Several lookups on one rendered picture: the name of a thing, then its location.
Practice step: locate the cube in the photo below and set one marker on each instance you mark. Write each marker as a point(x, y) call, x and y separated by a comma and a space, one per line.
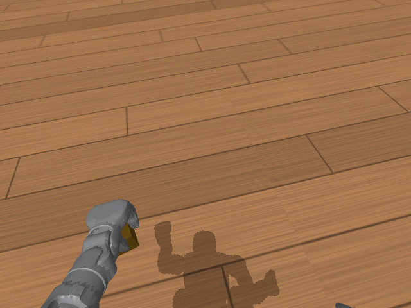
point(130, 235)

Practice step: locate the left robot hand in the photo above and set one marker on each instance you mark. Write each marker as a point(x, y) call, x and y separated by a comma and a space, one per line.
point(118, 212)

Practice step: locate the left robot arm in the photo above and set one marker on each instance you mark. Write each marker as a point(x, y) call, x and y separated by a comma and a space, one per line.
point(93, 269)

